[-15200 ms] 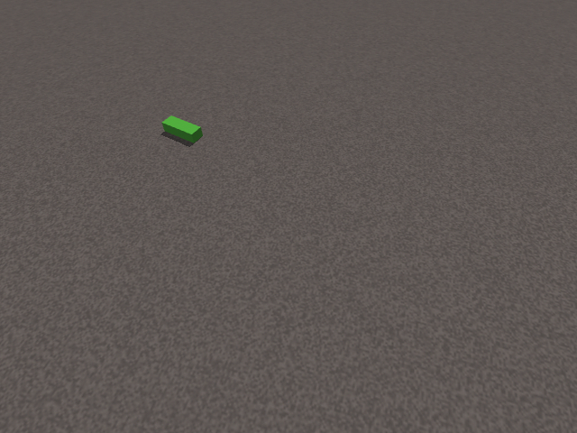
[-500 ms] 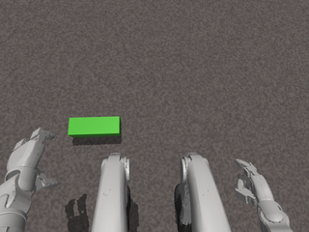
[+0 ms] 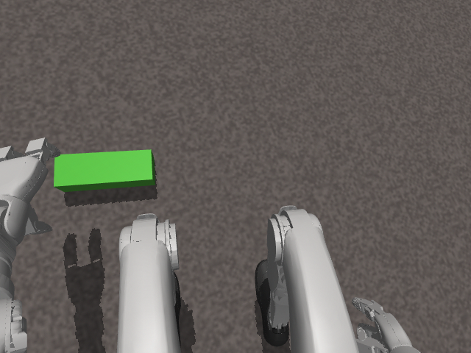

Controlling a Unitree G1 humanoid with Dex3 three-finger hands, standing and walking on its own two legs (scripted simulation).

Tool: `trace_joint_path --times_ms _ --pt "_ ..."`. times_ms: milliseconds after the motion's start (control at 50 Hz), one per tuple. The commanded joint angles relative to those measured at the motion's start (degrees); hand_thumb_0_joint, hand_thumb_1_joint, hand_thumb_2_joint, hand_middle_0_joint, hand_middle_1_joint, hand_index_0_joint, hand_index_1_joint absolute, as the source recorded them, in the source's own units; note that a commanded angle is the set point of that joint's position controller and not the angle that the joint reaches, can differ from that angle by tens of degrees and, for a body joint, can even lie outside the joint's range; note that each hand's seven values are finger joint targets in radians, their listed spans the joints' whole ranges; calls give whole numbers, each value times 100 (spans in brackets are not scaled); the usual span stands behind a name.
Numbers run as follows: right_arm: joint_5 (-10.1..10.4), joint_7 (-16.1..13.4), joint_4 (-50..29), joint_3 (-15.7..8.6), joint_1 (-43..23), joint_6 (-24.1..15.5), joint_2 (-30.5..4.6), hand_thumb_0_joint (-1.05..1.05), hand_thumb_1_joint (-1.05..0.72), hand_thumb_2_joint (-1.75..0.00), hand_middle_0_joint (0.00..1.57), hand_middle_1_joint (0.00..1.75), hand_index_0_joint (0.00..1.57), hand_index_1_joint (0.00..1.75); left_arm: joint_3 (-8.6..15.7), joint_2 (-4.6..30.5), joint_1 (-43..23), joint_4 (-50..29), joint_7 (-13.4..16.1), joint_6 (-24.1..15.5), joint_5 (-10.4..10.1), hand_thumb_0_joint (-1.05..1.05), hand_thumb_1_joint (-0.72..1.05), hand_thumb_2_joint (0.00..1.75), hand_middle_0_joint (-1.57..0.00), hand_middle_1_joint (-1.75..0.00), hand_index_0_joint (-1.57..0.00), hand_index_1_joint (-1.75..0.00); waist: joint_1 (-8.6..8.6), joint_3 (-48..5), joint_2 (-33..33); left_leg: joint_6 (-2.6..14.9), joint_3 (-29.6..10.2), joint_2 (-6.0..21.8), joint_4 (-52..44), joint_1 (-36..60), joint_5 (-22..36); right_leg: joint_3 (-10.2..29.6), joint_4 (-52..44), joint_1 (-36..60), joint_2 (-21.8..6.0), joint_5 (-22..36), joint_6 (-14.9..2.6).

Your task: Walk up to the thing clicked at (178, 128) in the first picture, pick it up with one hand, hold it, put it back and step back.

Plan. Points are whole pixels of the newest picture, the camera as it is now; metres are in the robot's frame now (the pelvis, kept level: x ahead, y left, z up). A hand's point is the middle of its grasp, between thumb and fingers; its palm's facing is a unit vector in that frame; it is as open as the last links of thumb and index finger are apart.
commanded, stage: rise first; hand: left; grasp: from above
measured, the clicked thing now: (107, 170) +0.48 +0.29 -0.35
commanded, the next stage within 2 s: approach in 0.82 s
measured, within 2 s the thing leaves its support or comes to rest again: neither
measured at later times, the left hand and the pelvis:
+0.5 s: hand (53, 183) +0.40 +0.34 -0.20, palm faces -0.46 -0.08 -0.88, open 14.2 cm; pelvis +0.01 +0.00 -0.04, yaw -1 degrees
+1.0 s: hand (61, 179) +0.42 +0.34 -0.22, palm faces -0.44 -0.07 -0.89, open 14.1 cm; pelvis +0.01 +0.00 -0.06, yaw -2 degrees
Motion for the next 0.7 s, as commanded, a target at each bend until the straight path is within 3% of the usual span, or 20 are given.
trace_joint_path --times_ms 0,100,180,200,240,360,540,680 --pt "-48 -20 -259 -401 662 -28 -1257 0 -89 -90 20 30 20 30 368 1802 -1458 -333 542 -90 293 0 -60 108 -5 -94 -3 -97 78 -3379 1245 171 413 -131 -1537 2887 282 -513 -1176 1032 119 393 -453" --pt "-168 19 -172 -409 623 18 -1294 0 -89 -90 20 30 20 30 221 1829 -1952 -124 734 -61 538 0 -57 105 -6 -96 -4 -97 -35 -3365 1374 168 361 -121 -1397 2853 35 -558 -1006 691 94 234 -435" --pt "-246 49 -122 -397 675 44 -1296 0 -90 -90 20 30 20 30 184 1925 -2223 -68 855 -58 709 0 -55 102 -6 -98 -5 -98 -129 -3516 1346 200 416 -149 -1186 2729 200 -559 -935 763 106 375 -414" --pt "-250 55 -114 -391 654 50 -1296 0 -90 -90 20 30 20 30 232 1968 -2188 -43 885 -60 723 0 -56 102 -6 -97 -5 -98 -59 -3531 1380 193 404 -151 -1198 2778 230 -560 -899 724 100 390 -408" --pt "-276 69 -88 -371 644 67 -1317 0 -90 -90 20 30 20 30 195 1958 -2265 146 928 -74 790 0 -56 102 -6 -98 -5 -99 -147 -3464 1415 189 347 -141 -1147 2772 273 -605 -780 595 104 433 -397" --pt "-351 117 -24 -335 661 128 -1296 0 -90 -90 20 30 20 30 240 2054 -2193 410 1009 -89 1006 0 -55 101 -6 -99 -6 -99 -120 -3544 1395 205 426 -162 -919 2707 609 -610 -643 694 134 687 -405" --pt "-475 150 20 -307 631 217 -1261 0 -91 -90 20 30 20 30 406 2326 -2271 446 1138 -288 1163 0 -55 100 -6 -101 -6 -101 -181 -3639 1132 255 544 -170 -532 2316 785 -538 -622 1005 194 912 -400" --pt "-558 153 78 -302 663 249 -1268 0 -90 -90 20 30 20 30 450 2309 -2328 588 1314 -361 1197 0 -54 100 -6 -102 -6 -102 -216 -3645 1244 238 511 -158 -442 2341 808 -558 -508 856 211 913 -409"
